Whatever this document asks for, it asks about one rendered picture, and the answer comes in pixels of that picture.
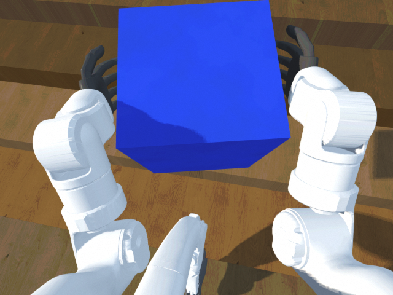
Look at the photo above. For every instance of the robot left hand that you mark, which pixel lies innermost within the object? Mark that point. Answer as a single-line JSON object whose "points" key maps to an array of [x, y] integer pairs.
{"points": [[92, 75]]}

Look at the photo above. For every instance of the left robot foot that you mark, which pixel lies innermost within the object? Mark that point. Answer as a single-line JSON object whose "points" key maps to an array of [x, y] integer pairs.
{"points": [[201, 275]]}

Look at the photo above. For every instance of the robot left thigh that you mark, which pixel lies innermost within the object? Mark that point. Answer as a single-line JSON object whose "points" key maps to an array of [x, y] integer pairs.
{"points": [[168, 271]]}

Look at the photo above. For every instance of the carton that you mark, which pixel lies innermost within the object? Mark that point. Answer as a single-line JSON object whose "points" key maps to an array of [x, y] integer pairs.
{"points": [[199, 86]]}

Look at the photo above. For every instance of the left robot upper arm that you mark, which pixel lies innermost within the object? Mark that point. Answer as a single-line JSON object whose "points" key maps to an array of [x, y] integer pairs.
{"points": [[107, 261]]}

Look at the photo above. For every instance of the right robot forearm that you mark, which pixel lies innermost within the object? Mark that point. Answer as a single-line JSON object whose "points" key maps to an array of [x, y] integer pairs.
{"points": [[337, 126]]}

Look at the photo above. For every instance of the right robot upper arm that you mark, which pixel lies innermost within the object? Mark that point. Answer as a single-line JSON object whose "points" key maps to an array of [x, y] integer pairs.
{"points": [[319, 248]]}

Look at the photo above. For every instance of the left robot forearm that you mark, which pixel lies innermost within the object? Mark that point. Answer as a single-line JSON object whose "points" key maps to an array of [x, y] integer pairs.
{"points": [[70, 148]]}

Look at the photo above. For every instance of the robot right hand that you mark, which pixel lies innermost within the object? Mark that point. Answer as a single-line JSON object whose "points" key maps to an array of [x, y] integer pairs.
{"points": [[302, 57]]}

